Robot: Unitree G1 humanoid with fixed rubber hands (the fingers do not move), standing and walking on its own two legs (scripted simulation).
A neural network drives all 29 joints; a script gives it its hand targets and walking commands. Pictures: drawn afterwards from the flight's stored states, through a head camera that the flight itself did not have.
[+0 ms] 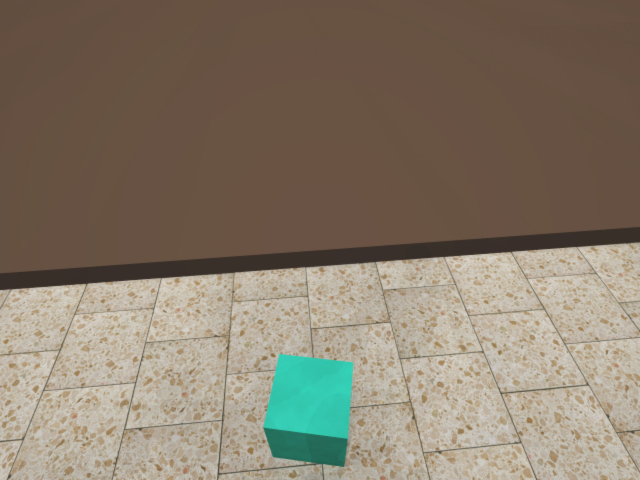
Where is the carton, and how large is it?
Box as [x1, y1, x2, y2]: [263, 354, 352, 466]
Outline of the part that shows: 279,354 263,426 272,455 276,457 343,466 347,441 352,362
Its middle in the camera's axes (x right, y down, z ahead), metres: -0.02 +0.48 +1.11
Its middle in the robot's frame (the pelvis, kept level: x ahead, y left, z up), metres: +0.47 +0.04 -0.66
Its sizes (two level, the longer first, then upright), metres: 0.210 0.200 0.250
